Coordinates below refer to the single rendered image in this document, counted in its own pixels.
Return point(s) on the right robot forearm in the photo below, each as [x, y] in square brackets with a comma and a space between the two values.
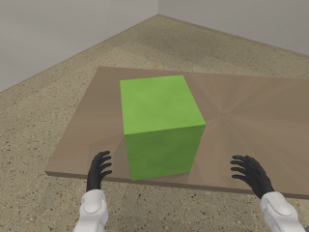
[280, 215]

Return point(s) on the left robot forearm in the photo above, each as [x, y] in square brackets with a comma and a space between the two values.
[93, 212]

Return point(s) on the robot left hand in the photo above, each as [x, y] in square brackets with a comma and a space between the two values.
[94, 175]

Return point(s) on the robot right hand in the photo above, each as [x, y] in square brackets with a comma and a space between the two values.
[255, 175]

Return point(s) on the table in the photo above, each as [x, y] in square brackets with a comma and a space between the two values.
[264, 118]

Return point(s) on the carton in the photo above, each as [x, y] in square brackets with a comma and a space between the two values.
[163, 126]

